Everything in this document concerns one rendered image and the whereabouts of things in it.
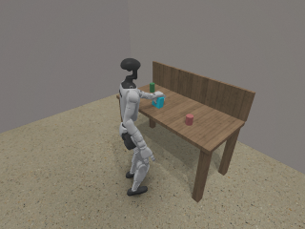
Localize sponge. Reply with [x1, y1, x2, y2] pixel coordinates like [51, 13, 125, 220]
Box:
[152, 96, 165, 109]

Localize robot shin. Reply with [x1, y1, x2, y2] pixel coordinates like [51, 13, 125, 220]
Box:
[130, 153, 139, 174]
[132, 164, 150, 192]

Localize left robot shin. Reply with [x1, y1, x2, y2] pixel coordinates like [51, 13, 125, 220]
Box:
[130, 153, 139, 174]

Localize right robot shin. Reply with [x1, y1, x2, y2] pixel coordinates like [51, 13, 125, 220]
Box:
[132, 164, 150, 192]

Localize right robot upper arm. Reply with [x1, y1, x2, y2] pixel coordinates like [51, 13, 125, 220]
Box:
[123, 90, 139, 127]

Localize robot right hand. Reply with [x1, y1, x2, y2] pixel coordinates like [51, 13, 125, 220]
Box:
[140, 147, 155, 165]

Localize left robot forearm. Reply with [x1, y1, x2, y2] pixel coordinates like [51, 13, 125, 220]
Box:
[140, 90, 157, 100]

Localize right robot forearm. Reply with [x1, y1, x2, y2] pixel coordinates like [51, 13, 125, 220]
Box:
[125, 120, 147, 150]

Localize robot left hand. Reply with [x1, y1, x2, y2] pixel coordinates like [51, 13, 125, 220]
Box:
[153, 91, 166, 104]

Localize table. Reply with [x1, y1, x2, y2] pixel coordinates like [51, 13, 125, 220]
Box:
[116, 61, 255, 203]

